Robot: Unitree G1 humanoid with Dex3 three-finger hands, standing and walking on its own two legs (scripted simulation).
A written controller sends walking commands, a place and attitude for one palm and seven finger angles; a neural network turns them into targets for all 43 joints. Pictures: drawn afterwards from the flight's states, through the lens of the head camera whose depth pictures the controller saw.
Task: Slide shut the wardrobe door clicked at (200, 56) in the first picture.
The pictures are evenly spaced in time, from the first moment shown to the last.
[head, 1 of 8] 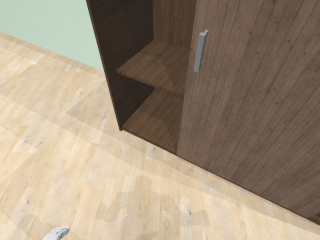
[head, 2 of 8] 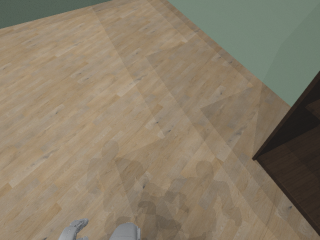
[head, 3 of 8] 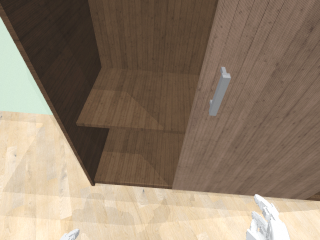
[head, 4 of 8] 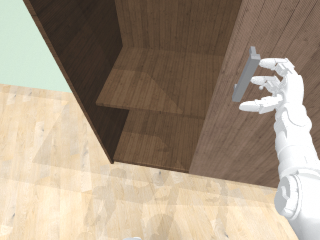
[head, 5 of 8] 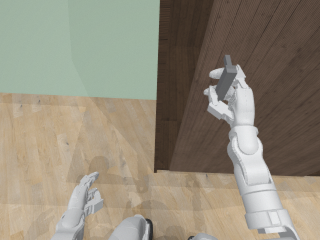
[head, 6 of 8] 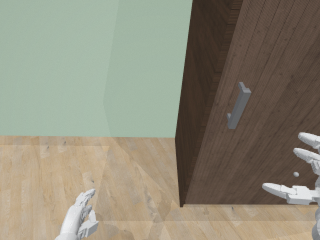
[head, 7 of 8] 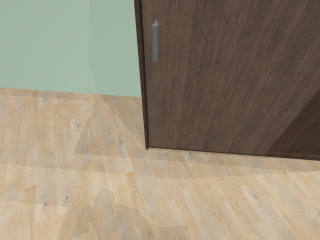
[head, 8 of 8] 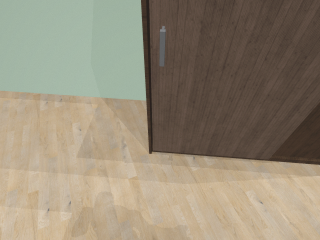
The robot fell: no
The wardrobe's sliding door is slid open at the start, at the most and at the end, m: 0.49 0.49 0.01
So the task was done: yes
